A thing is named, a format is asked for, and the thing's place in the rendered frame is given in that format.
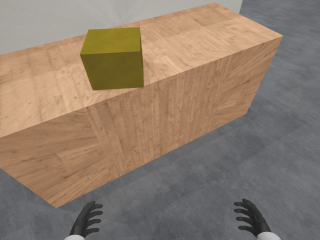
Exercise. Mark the left robot hand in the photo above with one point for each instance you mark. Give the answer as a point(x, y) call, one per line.
point(82, 222)

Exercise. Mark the carton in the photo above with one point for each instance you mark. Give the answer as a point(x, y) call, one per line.
point(113, 58)

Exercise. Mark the right robot hand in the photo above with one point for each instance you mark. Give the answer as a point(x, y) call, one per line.
point(256, 220)

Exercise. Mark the pedestal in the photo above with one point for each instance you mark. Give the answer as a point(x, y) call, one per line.
point(61, 139)

